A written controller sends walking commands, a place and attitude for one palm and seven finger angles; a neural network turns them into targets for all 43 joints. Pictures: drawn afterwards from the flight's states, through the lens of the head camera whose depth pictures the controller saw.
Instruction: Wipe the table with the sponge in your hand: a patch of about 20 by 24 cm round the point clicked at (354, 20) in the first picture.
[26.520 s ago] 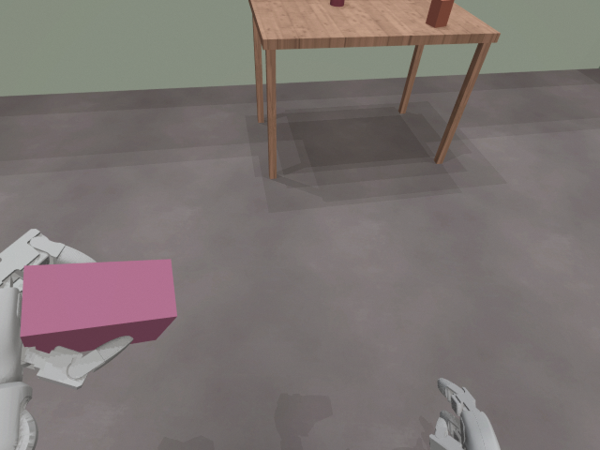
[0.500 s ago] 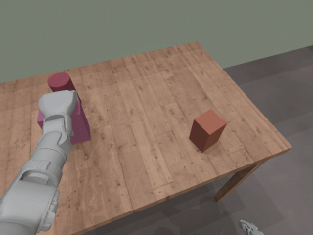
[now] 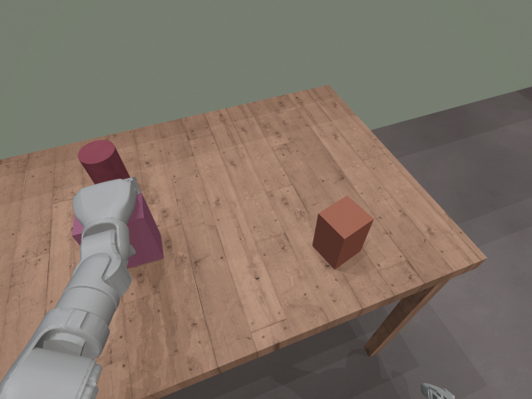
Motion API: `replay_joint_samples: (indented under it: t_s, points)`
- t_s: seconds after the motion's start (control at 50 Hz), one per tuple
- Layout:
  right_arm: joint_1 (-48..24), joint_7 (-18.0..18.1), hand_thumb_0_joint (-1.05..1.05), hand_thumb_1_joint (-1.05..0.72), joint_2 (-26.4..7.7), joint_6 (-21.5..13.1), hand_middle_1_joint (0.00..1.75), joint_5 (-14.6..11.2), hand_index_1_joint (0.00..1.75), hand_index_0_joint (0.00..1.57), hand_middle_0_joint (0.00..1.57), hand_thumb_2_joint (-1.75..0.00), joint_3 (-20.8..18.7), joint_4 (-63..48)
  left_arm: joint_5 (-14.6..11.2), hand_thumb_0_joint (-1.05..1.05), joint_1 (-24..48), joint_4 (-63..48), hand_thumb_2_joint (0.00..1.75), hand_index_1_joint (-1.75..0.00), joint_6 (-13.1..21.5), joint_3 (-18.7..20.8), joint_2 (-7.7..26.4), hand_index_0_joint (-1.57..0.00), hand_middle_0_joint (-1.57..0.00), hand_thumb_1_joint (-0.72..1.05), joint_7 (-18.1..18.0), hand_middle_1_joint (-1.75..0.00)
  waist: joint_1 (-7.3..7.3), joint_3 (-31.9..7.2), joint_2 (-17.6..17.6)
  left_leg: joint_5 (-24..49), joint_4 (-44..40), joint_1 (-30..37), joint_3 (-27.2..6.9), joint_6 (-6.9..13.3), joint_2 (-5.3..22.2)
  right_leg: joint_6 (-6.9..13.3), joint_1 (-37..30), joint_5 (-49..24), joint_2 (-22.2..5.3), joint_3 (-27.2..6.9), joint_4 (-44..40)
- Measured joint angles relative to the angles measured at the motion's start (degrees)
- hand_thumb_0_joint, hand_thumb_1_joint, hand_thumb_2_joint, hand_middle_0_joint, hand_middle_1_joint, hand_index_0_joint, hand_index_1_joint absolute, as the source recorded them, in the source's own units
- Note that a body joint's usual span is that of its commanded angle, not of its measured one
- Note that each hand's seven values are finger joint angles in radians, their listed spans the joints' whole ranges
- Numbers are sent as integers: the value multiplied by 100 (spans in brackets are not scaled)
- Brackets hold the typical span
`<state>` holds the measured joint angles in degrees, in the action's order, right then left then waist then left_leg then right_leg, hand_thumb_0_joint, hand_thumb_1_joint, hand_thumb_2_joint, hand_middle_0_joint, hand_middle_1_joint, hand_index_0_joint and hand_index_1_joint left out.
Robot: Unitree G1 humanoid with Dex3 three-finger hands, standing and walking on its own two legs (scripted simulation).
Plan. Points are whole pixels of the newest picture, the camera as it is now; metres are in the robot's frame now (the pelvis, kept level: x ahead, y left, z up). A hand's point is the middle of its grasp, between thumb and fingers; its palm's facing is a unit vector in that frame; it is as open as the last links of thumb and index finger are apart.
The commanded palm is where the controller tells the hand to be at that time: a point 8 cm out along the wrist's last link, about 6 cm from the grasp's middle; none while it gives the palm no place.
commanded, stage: wipe back along the middle lane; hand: left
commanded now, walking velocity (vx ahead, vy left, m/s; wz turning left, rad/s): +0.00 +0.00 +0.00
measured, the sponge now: (126, 241) +0.37 +0.28 -0.02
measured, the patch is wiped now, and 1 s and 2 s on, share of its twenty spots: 0.40 0.55 0.65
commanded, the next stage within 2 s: slide across to the third lane in 1.32 s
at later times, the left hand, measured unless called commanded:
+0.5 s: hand (124, 244) +0.34 +0.26 +0.03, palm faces -0.03 -0.02 -1.00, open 10.2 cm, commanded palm +0.30 +0.23 +0.07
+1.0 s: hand (126, 276) +0.28 +0.23 +0.03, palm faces +0.02 -0.08 -1.00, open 10.2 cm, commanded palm +0.24 +0.21 +0.07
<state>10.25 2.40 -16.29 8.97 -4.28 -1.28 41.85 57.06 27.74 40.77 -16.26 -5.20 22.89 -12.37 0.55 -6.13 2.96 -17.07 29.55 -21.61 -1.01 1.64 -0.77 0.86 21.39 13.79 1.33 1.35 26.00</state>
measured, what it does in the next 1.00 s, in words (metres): stands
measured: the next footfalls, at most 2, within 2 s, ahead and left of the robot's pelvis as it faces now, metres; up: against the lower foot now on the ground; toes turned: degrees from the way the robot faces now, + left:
none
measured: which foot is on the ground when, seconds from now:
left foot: down 0.00-1.00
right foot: down 0.00-1.00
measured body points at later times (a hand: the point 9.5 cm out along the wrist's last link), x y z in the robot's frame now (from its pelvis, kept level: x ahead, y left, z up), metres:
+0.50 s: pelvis -0.01 +0.01 +0.00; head +0.00 -0.01 +0.45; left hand +0.34 +0.25 +0.08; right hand +0.17 -0.22 -0.11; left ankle -0.03 +0.10 -0.74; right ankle -0.02 -0.12 -0.74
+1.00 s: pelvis -0.01 +0.00 +0.00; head -0.02 -0.03 +0.45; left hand +0.28 +0.23 +0.09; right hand +0.21 -0.22 -0.09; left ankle -0.03 +0.10 -0.74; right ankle -0.02 -0.12 -0.74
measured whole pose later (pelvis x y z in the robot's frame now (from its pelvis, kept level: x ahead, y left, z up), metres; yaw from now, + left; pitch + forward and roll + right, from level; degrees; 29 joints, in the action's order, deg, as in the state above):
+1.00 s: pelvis -0.01 +0.00 +0.00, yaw +0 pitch +3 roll +0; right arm 1.9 0.7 -14.7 9.9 -4.9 1.5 37.2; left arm 57.3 7.3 14.6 -28.8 -14.6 17.0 -12.6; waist 4.4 -5.4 3.0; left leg -16.9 29.3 -15.1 -0.3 1.4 -1.3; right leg 1.2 16.4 15.1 0.8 0.7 28.7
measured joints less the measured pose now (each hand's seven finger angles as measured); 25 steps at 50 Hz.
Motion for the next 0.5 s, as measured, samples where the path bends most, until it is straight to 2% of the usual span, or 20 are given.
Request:
replay_joint_samples:
  t_s: [0.16, 0.5]
  points:
    - [-277, 13, 1, -91, 87, 10, 30, -47, 29, 20, 20, -90, 90, -91, 37, -1, -79, -177, 104, -137, -313, -312, -190, -69, -68, -47, -63, -137, 74, 48, -48, 68, -12, 76, -25, 16, -58, -13, -64, -17, -59, 27, 50]
    - [-452, -11, 1, -91, 234, 84, 30, -41, 29, 20, 20, -90, 207, -224, 72, -1, -481, -703, 104, -138, -699, -697, -493, -68, -67, -47, -123, -138, 248, 8, -12, 52, 30, 174, -5, 36, -113, -33, -123, 46, -114, 9, 179]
